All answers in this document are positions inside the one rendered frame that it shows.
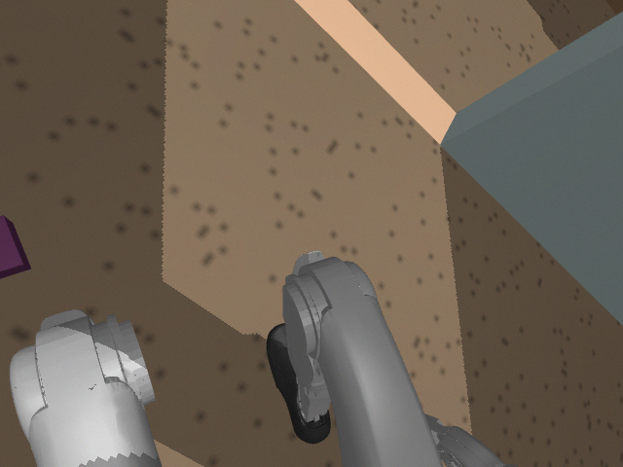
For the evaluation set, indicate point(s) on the right robot foot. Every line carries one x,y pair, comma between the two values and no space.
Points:
285,380

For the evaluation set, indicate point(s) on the small box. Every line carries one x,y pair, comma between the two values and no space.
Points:
12,256

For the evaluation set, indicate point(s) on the right robot hand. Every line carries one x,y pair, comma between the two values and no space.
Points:
457,448

